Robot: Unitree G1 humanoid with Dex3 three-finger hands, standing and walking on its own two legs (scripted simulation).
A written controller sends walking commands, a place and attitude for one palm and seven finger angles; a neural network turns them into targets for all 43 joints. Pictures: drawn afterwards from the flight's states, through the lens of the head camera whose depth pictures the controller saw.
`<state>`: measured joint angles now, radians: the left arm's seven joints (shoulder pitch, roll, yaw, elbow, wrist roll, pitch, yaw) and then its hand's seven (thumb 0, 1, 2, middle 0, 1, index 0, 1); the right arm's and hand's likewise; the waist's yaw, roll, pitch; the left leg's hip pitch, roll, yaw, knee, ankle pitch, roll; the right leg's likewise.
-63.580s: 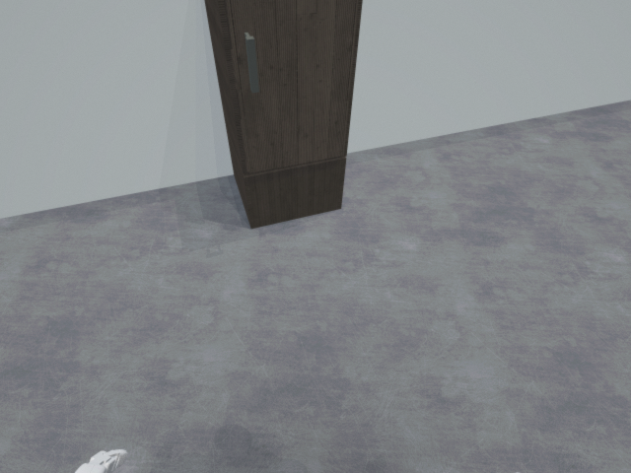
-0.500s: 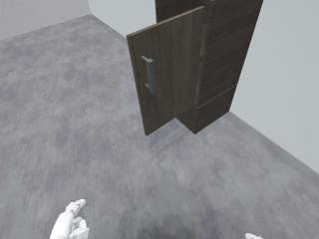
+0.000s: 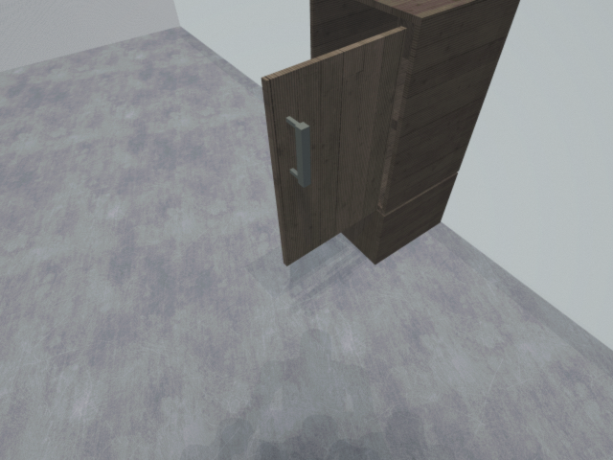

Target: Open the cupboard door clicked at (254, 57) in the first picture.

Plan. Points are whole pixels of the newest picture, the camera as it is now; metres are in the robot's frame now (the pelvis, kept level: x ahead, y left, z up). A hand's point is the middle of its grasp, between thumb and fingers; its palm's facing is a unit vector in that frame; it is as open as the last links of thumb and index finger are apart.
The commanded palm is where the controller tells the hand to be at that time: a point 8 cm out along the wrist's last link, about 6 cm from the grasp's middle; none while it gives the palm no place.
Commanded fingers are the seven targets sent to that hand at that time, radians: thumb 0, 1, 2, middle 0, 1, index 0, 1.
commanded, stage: let the arm hang, fingers relaxed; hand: left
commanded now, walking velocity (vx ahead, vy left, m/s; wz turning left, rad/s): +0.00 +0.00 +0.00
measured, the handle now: (297, 152) +0.73 +0.06 -0.02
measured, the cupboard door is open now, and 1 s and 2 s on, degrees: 92 92 92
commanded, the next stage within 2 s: look to check the result in 0.40 s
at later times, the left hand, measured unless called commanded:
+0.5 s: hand out of the picture +0.03 +0.20 -0.17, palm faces +0.01 -0.97 -0.23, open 7.4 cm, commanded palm none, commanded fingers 0.00 0.90 0.90 -0.20 -0.30 -0.20 -0.30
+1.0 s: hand out of the picture +0.10 +0.23 -0.15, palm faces -0.01 -0.95 -0.32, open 7.4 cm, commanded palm none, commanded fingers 0.00 0.90 0.90 -0.20 -0.30 -0.20 -0.30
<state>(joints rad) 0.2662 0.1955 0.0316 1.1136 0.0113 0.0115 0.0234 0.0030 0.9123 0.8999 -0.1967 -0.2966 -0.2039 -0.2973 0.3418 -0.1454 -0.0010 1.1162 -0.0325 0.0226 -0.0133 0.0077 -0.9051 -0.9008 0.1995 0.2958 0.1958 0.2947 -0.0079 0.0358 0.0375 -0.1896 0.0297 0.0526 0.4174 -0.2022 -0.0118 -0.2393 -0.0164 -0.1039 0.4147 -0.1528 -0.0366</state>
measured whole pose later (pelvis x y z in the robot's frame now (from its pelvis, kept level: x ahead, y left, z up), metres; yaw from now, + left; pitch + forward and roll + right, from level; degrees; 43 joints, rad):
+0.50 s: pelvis +0.01 +0.02 +0.00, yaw -1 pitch -2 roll +1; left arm 0.22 0.18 0.03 1.14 0.02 -0.01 0.02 0.01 0.91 0.90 -0.20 -0.30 -0.21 -0.30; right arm 0.26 -0.16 -0.01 1.13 -0.03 0.00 -0.02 0.01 -0.90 -0.90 0.20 0.30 0.20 0.29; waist -0.01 0.02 0.05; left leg -0.14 0.01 0.08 0.38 -0.21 0.01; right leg -0.21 -0.04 -0.08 0.41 -0.16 -0.01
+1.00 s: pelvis +0.03 +0.00 +0.01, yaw +0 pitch -1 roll +1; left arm 0.12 0.27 0.03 1.13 0.02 -0.02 0.01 0.01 0.90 0.90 -0.20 -0.30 -0.21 -0.30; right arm 0.15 -0.28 -0.01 1.13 -0.03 0.00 -0.01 0.01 -0.90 -0.90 0.20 0.30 0.20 0.29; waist -0.01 0.02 0.07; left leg -0.10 0.02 0.06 0.32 -0.19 -0.01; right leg -0.17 -0.02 -0.09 0.35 -0.16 -0.02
